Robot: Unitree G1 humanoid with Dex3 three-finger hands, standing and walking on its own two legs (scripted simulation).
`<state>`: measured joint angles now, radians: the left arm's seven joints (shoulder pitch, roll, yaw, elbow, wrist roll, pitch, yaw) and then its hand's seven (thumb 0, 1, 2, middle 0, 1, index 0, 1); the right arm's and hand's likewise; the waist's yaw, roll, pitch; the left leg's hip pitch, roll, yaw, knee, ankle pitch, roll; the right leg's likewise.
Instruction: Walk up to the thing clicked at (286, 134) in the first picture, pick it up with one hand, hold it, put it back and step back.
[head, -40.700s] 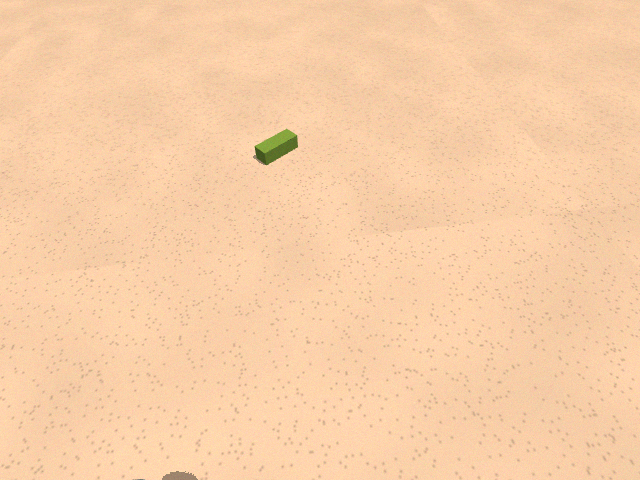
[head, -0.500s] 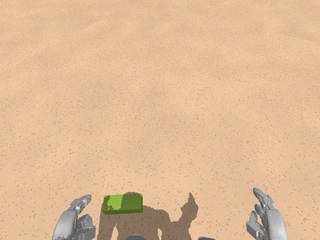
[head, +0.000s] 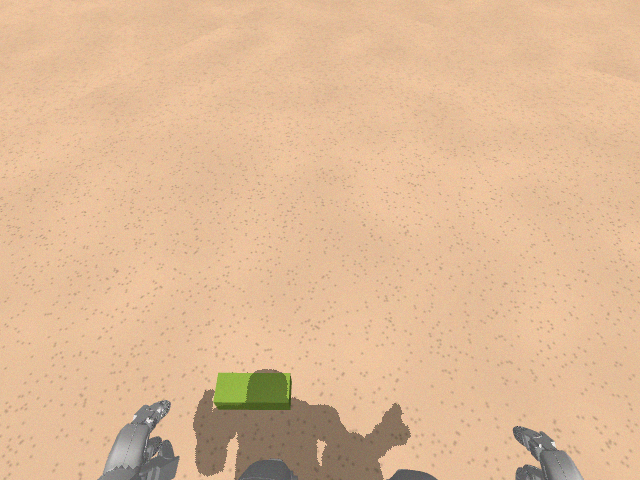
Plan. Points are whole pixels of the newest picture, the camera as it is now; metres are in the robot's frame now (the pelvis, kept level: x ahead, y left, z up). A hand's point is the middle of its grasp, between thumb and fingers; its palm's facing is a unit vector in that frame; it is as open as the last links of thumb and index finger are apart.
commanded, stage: stand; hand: left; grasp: from above
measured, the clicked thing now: (254, 391) +0.42 +0.23 -0.70
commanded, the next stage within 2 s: none
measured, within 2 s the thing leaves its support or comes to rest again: neither
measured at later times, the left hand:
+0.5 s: hand out of the picture +0.03 +0.24 -0.12, palm faces +0.04 -0.95 -0.32, open 7.4 cm
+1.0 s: hand out of the picture +0.04 +0.23 -0.12, palm faces +0.01 -0.95 -0.32, open 7.4 cm
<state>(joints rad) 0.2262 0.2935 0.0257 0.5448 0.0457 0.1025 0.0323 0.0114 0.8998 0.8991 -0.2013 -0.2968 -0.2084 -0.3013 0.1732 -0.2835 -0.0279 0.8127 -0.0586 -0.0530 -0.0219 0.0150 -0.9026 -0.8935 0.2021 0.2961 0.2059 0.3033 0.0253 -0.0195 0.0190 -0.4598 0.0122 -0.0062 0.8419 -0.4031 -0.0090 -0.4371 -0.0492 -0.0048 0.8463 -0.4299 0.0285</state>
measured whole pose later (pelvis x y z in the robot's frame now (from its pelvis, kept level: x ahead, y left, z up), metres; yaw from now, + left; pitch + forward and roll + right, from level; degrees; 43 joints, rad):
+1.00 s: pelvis +0.00 +0.00 +0.04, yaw +0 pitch -4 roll +0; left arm 0.16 0.29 0.03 1.15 0.02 0.01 0.02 0.01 0.90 0.90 -0.20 -0.30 -0.21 -0.30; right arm 0.16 -0.30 -0.02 1.13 -0.02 0.00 -0.02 0.01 -0.91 -0.89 0.20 0.30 0.20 0.30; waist 0.01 0.02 0.07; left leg -0.13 0.03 0.00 0.38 -0.18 -0.02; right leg -0.11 -0.03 -0.01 0.37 -0.19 0.02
